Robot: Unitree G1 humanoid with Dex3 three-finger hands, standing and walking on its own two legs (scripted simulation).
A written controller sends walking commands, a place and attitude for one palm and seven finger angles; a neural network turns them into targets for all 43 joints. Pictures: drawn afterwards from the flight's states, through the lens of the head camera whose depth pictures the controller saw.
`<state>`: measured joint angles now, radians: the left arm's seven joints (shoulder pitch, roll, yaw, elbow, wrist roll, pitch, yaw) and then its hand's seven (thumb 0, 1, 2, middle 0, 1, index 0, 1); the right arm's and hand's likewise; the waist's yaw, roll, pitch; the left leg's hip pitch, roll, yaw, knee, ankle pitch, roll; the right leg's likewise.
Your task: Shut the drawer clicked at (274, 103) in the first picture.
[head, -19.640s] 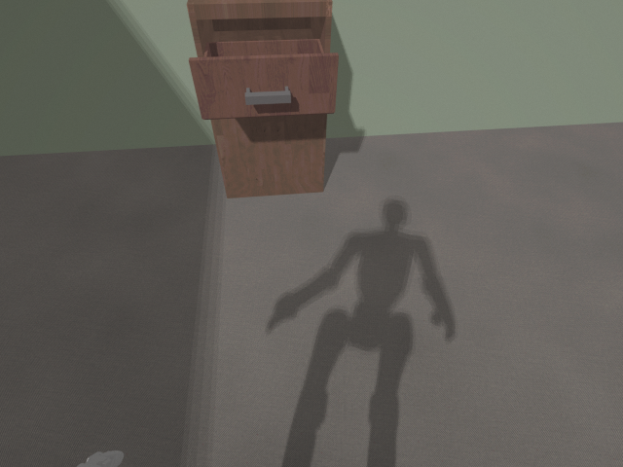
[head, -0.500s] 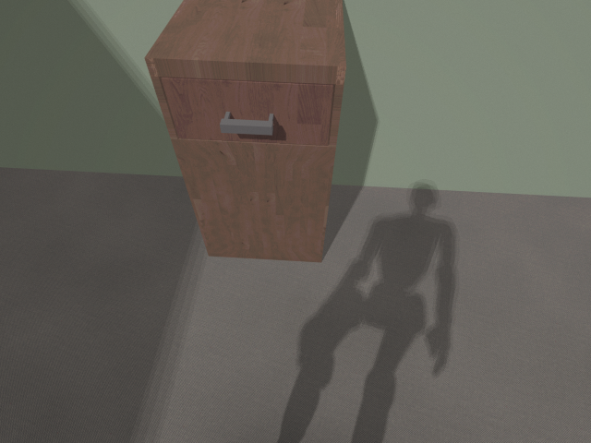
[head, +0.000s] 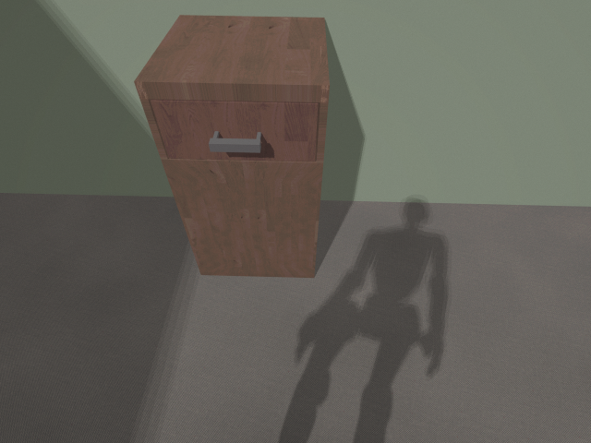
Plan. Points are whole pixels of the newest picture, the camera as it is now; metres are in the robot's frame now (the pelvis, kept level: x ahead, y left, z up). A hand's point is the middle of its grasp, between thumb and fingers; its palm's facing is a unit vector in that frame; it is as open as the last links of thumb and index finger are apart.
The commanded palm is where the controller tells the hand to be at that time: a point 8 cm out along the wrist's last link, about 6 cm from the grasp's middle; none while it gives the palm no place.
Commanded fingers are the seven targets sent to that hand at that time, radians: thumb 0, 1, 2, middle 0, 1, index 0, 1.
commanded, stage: look to check the result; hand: left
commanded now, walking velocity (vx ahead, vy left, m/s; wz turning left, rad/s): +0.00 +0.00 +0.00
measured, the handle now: (236, 140) +0.83 +0.20 -0.08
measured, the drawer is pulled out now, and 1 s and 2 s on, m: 0.00 0.00 0.00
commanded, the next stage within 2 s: stand and wait in 0.58 s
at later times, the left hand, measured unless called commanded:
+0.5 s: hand out of the picture +0.02 +0.17 -0.17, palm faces +0.02 -0.97 -0.22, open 7.3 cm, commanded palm none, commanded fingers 0.00 0.90 0.90 -0.20 -0.30 -0.20 -0.30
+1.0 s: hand out of the picture +0.05 +0.18 -0.17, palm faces +0.01 -0.97 -0.26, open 7.3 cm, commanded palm none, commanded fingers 0.00 0.90 0.90 -0.20 -0.30 -0.20 -0.30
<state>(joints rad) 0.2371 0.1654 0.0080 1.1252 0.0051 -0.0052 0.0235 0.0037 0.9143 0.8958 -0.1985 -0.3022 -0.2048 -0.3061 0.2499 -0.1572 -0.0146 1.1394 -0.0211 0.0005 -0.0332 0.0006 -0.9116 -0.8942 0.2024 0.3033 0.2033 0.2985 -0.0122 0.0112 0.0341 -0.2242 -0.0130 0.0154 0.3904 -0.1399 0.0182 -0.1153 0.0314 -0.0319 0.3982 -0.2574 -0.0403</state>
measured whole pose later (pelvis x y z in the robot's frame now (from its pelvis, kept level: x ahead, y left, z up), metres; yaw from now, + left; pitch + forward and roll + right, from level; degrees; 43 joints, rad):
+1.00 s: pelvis +0.02 -0.02 +0.00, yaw +0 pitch -2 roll +0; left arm 0.20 0.21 0.02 1.13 0.00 -0.01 0.02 0.00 0.91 0.90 -0.20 -0.30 -0.20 -0.30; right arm 0.20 -0.21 -0.01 1.14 -0.02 0.00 -0.04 0.00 -0.91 -0.89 0.20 0.30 0.20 0.30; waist -0.01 0.01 0.05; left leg -0.18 0.01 0.01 0.36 -0.15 -0.01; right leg -0.06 0.06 -0.03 0.33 -0.25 -0.06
